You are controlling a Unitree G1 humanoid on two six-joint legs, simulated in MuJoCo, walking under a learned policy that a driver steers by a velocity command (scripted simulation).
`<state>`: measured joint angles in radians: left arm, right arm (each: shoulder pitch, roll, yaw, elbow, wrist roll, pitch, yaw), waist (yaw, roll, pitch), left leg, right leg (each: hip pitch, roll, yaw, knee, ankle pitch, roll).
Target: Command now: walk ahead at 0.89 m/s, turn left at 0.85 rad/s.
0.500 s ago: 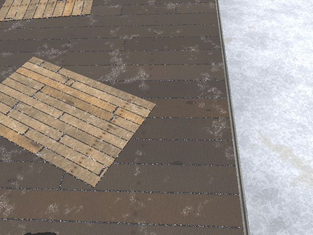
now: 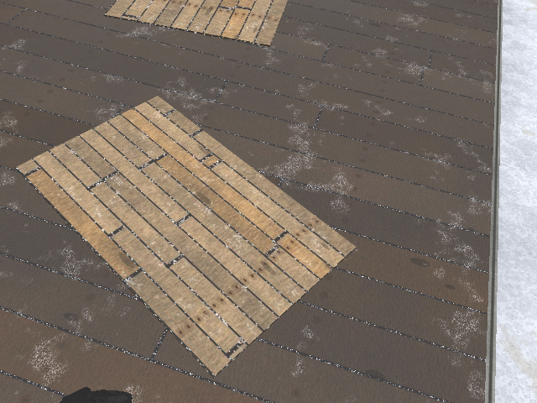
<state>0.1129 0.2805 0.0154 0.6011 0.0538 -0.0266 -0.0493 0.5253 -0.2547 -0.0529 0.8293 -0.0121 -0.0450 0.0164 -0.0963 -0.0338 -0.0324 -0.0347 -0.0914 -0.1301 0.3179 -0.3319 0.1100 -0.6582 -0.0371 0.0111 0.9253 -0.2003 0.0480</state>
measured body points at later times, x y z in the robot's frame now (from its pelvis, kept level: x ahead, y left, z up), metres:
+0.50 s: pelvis +0.43 +0.04 -0.01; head +0.45 +0.05 +0.44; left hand +0.30 +0.30 -0.13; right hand +0.74 -0.13 -0.03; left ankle +0.59 +0.19 -0.71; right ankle +0.30 -0.10 -0.74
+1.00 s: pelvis +0.90 +0.02 -0.05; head +0.92 +0.00 +0.40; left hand +1.22 +0.15 -0.11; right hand +0.73 -0.21 -0.18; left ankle +0.66 +0.22 -0.66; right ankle +1.01 -0.04 -0.75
